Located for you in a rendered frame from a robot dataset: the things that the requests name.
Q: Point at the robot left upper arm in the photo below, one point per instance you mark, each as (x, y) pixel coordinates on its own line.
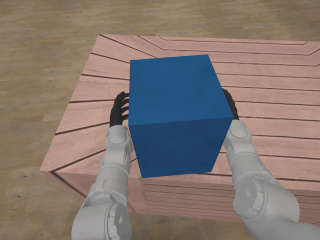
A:
(106, 221)

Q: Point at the right robot forearm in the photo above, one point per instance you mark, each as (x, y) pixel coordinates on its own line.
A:
(243, 160)

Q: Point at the left robot forearm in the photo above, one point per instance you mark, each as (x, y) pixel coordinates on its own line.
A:
(114, 170)

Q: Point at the pedestal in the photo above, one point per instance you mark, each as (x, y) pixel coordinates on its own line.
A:
(275, 85)

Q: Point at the robot right upper arm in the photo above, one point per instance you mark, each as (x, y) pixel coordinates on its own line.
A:
(270, 212)

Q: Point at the robot left hand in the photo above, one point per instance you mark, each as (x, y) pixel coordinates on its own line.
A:
(116, 117)

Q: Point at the robot right hand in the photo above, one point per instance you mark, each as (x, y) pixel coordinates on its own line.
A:
(231, 104)

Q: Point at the carton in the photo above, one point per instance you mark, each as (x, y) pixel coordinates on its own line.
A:
(178, 115)

